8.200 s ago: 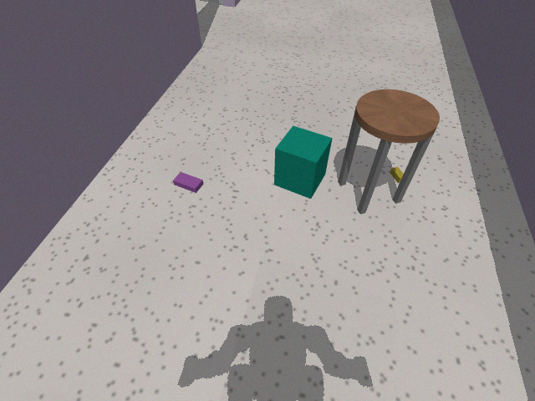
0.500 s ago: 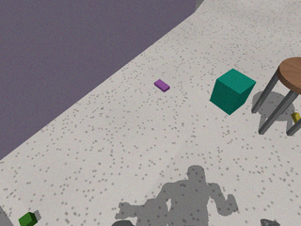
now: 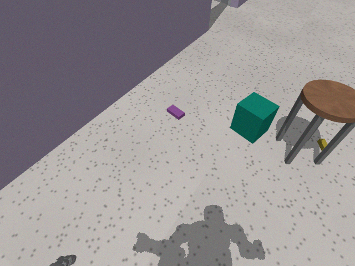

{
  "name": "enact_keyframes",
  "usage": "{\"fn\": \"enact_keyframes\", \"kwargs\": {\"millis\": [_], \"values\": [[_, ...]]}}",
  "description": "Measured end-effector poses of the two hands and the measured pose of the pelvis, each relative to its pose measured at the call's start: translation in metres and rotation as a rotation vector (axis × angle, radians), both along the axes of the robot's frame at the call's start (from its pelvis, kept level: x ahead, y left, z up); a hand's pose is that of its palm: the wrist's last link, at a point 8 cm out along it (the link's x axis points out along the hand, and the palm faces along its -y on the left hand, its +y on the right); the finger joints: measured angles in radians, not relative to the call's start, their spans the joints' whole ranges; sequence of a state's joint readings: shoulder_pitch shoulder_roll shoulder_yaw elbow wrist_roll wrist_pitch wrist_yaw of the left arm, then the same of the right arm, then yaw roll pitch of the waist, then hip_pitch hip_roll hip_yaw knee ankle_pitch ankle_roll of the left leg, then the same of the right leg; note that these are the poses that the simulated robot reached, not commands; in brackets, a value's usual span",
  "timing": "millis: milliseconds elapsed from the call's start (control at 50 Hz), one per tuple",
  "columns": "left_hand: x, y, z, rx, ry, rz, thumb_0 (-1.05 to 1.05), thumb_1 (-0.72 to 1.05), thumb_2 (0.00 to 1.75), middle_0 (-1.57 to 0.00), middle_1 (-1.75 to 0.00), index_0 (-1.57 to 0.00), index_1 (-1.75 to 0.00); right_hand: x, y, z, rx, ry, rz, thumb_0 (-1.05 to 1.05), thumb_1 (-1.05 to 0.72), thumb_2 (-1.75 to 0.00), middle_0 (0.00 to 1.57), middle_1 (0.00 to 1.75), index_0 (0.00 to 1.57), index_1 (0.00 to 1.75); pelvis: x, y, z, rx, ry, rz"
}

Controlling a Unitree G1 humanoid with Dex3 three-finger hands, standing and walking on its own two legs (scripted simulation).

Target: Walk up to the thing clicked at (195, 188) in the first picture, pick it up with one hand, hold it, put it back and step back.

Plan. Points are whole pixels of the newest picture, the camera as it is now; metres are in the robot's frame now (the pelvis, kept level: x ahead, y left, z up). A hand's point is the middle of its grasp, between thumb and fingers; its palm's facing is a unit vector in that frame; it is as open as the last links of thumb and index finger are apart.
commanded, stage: walk up
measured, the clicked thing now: (175, 112) +1.35 +0.01 -0.75
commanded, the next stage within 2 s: stand in 0.42 s
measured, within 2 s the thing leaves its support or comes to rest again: neither
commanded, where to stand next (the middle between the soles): +0.07 +0.02 m, yaw +2 degrees
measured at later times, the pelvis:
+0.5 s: pelvis +0.00 +0.01 +0.01, yaw +0 degrees
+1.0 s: pelvis +0.00 +0.01 +0.01, yaw +1 degrees
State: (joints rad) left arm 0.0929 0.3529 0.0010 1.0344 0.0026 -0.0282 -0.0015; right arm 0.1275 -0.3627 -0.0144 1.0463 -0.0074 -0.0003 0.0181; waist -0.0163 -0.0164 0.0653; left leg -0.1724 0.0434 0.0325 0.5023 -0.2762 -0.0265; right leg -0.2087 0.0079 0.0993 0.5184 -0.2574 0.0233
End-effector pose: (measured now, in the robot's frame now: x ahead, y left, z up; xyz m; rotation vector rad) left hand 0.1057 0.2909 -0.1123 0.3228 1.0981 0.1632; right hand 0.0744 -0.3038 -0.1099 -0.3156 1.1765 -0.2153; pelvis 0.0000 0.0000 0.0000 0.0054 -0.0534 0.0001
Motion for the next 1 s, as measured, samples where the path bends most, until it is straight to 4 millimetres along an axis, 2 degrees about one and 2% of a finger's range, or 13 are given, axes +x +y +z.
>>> {"fn": "enact_keyframes", "kwargs": {"millis": [380, 760, 1000], "values": [[-0.041, 0.014, 0.004, 0.022, 0.144, 0.045, 0.00, 0.91, 0.90, -0.20, -0.30, -0.20, -0.30, -0.006, 0.013, -0.004, 0.040, 0.039, -0.018, 0.00, -0.90, -0.90, 0.20, 0.30, 0.20, 0.30, -0.003, 0.007, 0.009, 0.000, 0.007, -0.015], [-0.033, 0.014, 0.002, 0.007, 0.123, 0.043, 0.00, 0.91, 0.90, -0.20, -0.30, -0.20, -0.30, -0.001, 0.011, 0.004, 0.009, 0.044, -0.014, 0.00, -0.90, -0.90, 0.20, 0.30, 0.20, 0.30, 0.001, 0.009, 0.011, -0.001, 0.016, 0.006], [-0.038, 0.016, 0.003, 0.010, 0.131, 0.053, 0.00, 0.91, 0.90, -0.20, -0.30, -0.20, -0.30, 0.001, 0.013, 0.003, 0.013, 0.048, -0.004, 0.00, -0.90, -0.90, 0.20, 0.30, 0.20, 0.30, 0.002, 0.009, 0.011, -0.002, 0.016, 0.013]]}}
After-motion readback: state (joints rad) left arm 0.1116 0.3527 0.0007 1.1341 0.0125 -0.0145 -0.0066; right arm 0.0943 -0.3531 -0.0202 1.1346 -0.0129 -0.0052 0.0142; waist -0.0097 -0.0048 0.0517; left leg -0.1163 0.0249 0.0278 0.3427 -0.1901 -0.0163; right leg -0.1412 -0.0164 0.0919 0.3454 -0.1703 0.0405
